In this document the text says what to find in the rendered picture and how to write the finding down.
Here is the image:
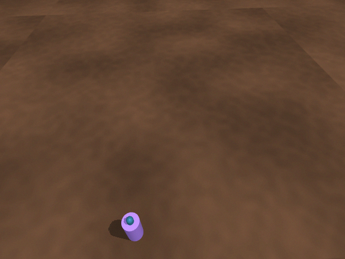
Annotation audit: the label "bottle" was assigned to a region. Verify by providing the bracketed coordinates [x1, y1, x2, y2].
[121, 212, 143, 241]

